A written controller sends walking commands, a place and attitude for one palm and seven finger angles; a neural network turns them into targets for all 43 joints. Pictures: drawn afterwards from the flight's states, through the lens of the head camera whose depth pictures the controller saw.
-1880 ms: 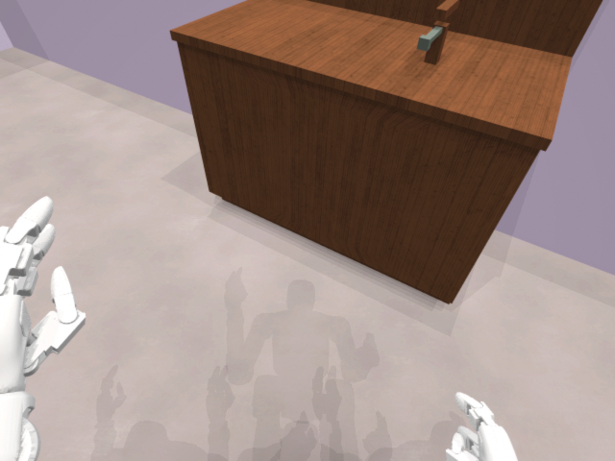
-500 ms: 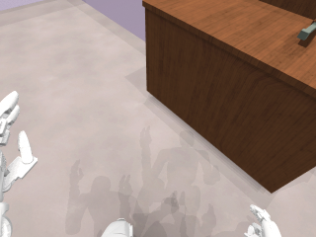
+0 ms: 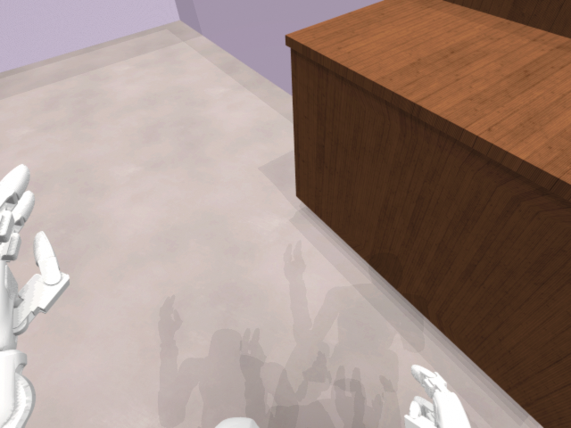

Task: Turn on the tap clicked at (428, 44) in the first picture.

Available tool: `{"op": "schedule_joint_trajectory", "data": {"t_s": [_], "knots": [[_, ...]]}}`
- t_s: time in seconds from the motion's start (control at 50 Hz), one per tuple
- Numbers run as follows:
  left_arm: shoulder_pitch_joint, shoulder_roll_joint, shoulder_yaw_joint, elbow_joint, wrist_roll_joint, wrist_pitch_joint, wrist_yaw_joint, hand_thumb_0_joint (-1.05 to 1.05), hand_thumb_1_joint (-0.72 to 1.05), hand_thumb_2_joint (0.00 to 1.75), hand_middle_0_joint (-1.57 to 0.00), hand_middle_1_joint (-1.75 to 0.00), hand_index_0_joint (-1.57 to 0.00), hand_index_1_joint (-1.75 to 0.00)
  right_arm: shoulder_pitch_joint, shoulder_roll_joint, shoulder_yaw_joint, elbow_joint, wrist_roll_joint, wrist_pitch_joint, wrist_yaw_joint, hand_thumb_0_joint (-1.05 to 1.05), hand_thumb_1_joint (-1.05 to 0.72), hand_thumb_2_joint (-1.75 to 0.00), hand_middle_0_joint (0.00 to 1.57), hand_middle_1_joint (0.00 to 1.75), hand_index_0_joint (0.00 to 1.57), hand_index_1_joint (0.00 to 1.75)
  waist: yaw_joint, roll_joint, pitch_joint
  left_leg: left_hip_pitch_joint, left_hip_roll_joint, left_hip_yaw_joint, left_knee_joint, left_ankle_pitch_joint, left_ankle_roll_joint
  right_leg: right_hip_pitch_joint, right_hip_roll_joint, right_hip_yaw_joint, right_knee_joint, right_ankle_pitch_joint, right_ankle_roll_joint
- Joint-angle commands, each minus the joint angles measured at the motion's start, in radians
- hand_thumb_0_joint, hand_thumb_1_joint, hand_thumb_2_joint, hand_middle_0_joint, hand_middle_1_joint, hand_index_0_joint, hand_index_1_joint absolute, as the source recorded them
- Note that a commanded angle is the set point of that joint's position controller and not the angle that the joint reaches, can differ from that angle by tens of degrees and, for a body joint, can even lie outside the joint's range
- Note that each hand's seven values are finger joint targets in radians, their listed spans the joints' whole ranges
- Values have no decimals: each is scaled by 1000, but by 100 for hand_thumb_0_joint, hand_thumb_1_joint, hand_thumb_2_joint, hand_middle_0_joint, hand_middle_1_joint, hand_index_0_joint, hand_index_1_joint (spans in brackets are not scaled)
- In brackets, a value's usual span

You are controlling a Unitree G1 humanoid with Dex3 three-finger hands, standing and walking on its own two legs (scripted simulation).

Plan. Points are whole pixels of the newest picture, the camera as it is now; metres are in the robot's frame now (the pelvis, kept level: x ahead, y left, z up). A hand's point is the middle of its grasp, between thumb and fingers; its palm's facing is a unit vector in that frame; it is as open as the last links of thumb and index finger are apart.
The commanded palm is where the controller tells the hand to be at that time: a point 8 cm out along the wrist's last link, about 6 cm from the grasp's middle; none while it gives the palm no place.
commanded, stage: turn to face it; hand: left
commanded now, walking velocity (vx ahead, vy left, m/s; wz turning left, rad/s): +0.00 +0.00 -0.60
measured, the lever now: out of the picture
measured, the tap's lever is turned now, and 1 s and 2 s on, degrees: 0 0 0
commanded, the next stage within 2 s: take the last steps up to it in 1.84 s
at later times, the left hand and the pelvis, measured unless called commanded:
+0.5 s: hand (201, 214) +0.31 +0.14 +0.18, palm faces +0.09 -0.86 -0.49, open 7.4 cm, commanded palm +0.26 +0.20 +0.19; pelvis +0.02 -0.02 +0.00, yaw -18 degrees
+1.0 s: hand (239, 227) +0.28 +0.08 +0.19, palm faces -0.09 -0.91 -0.40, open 7.4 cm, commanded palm +0.26 +0.13 +0.19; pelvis -0.03 +0.00 +0.01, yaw -35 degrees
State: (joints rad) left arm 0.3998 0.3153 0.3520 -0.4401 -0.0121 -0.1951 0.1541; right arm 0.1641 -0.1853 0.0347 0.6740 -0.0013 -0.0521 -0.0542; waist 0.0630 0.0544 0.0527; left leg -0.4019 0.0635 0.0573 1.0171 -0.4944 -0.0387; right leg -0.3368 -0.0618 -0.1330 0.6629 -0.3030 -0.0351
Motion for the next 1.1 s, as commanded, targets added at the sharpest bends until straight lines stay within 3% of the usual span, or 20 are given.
{"op": "schedule_joint_trajectory", "data": {"t_s": [0.0,0.12,0.16,0.18,0.2,0.24,0.3,0.44,0.46,0.48,0.5,0.54,0.62,0.72,0.8,0.82,0.86,0.88,0.96,1.08], "knots": [[-112,218,96,-249,3,-65,14,0,90,90,-20,-30,-20,-30,-94,-88,-41,-194,-8,-33,-15,0,-90,-90,20,30,20,30,-62,-236,-180,-49,19,10,-107,21,-10,202,-224,278,-232,655,-124],[7,239,155,-363,-16,-77,33,0,90,90,-20,-30,-20,-30,-40,-101,-69,-249,4,-16,-13,0,-90,-90,20,30,20,30,-61,-99,-244,204,10,66,-547,291,-11,125,-152,297,-143,454,-64],[-9,243,162,-367,-18,-88,25,0,90,90,-20,-30,-20,-30,-39,-147,-94,-271,10,-17,-18,0,-90,-90,20,30,20,30,-53,98,-220,322,215,-107,-629,552,67,-57,-18,226,1,191,26],[38,249,183,-314,-21,-97,20,0,90,90,-20,-30,-20,-30,-35,-131,-87,-275,2,-19,-14,0,-90,-90,20,30,20,30,-45,287,-201,358,365,-223,-675,727,143,-177,47,134,192,-193,63],[41,253,168,-300,-15,-106,11,0,90,90,-20,-30,-20,-30,-43,-124,-88,-281,-10,-28,-10,0,-90,-90,20,30,20,30,-39,323,-161,335,432,-276,-677,801,185,-214,36,126,337,-287,73],[-6,194,98,-292,-7,-103,-5,0,90,90,-20,-30,-20,-30,-8,-145,-98,-263,3,-31,16,0,-90,-90,20,30,20,30,-55,197,-130,394,380,-102,-587,966,163,-252,21,108,303,-184,70],[-37,172,69,-293,-5,-71,-11,0,90,90,-20,-30,-20,-30,1,-158,-98,-281,11,-40,36,0,-90,-90,20,30,20,30,-64,249,-106,325,313,82,-582,917,90,-141,39,19,160,-80,79],[23,244,138,-317,-18,-47,-10,0,90,90,-20,-30,-20,-30,15,-155,-92,-299,21,-49,45,0,-90,-90,20,30,20,30,-53,163,-168,237,300,146,-375,738,42,151,63,-27,-152,120,69],[28,271,159,-320,-13,-49,-6,0,90,90,-20,-30,-20,-30,12,-142,-89,-301,25,-44,47,0,-90,-90,20,30,20,30,-48,47,-196,144,249,174,-221,598,17,261,-13,58,-193,346,35],[36,318,204,-325,-11,-59,6,0,90,90,-20,-30,-20,-30,-7,-107,-79,-316,25,-41,43,0,-90,-90,20,30,20,30,-41,-189,-211,-64,121,184,-5,154,-27,378,-173,320,-187,835,-59],[111,289,217,-241,-34,-39,12,0,90,90,-20,-30,-20,-30,-28,-115,-81,-317,25,-37,38,0,-90,-90,20,30,20,30,-32,-309,-237,-186,43,58,130,-149,-51,345,-267,510,-205,987,-131],[135,318,248,-349,-42,-44,22,0,90,90,-20,-30,-20,-30,-39,-91,-67,-291,18,-6,39,0,-90,-90,20,30,20,30,-48,-226,-250,-228,72,-71,234,-60,-53,362,-268,492,-197,774,-155],[140,279,236,-331,-43,-50,20,0,90,90,-20,-30,-20,-30,-72,-90,-64,-251,8,44,26,0,-90,-90,20,30,20,30,-59,-173,-243,-112,53,-44,64,40,-55,208,-186,366,-254,491,-127],[122,256,192,-283,-41,-37,16,0,90,90,-20,-30,-20,-30,-70,-112,-69,-262,9,47,14,0,-90,-90,20,30,20,30,-26,-208,-211,14,6,-9,-233,29,-31,101,-161,457,-320,173,-137],[37,225,134,-296,-32,-29,11,0,90,90,-20,-30,-20,-30,-29,-129,-68,-270,12,56,12,0,-90,-90,20,30,20,30,-54,-141,-188,250,10,16,-567,138,-1,-46,-100,446,-289,-8,-58],[-4,235,133,-323,-28,-39,8,0,90,90,-20,-30,-20,-30,-25,-144,-73,-278,9,52,6,0,-90,-90,20,30,20,30,-55,-61,-170,302,83,-41,-668,120,37,-112,-41,415,-194,-37,-20],[-31,251,157,-310,-6,-56,4,0,90,90,-20,-30,-20,-30,-58,-147,-74,-293,6,45,-2,0,-90,-90,20,30,20,30,-34,276,-106,195,401,-294,-821,95,183,-224,102,177,302,-210,61],[-35,232,136,-265,4,-55,1,0,90,90,-20,-30,-20,-30,-67,-124,-75,-297,1,41,2,0,-90,-90,20,30,20,30,-46,236,-44,35,431,-317,-840,57,211,-178,69,171,504,-184,71],[-64,162,46,-270,-2,-56,-8,0,90,90,-20,-30,-20,-30,-24,-145,-89,-281,24,11,31,0,-90,-90,20,30,20,30,-44,199,-19,112,322,5,-692,360,131,-152,32,73,302,-162,94],[-83,215,94,-262,-12,-49,-6,0,90,90,-20,-30,-20,-30,19,-156,-93,-281,15,-40,44,0,-90,-90,20,30,20,30,-48,174,-108,174,282,98,-475,496,48,115,80,-15,-137,16,82]]}}
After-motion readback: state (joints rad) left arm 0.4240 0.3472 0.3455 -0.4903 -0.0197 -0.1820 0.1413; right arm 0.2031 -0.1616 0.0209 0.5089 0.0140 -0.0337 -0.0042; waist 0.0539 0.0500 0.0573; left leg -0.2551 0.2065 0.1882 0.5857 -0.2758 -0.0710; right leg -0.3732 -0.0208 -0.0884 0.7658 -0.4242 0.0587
